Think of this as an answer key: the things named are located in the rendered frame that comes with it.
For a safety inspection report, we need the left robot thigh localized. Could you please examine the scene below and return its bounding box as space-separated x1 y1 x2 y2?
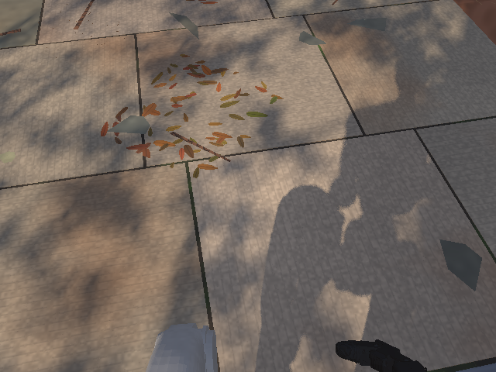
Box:
146 323 218 372

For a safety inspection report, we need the robot right hand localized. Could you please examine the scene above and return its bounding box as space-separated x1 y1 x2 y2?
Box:
336 339 427 372

